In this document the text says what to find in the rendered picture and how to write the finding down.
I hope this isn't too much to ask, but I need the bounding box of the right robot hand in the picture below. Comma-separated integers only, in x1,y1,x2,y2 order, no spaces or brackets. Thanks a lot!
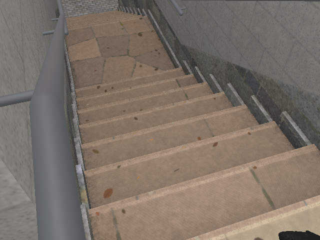
278,230,320,240

